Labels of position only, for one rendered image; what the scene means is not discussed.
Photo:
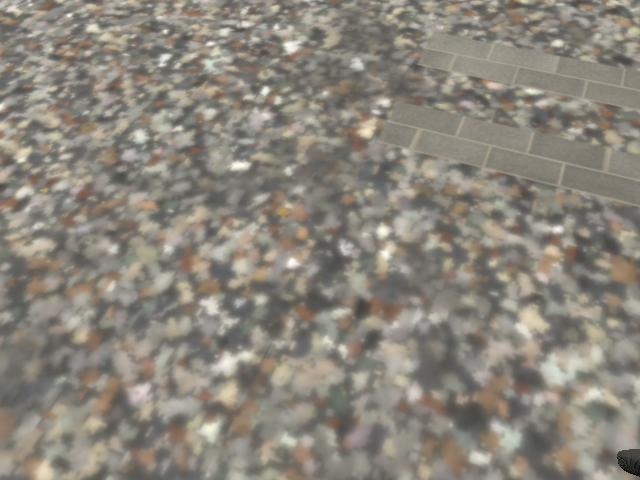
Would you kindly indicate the robot right hand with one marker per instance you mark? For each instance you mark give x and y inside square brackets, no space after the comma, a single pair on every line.
[629,461]

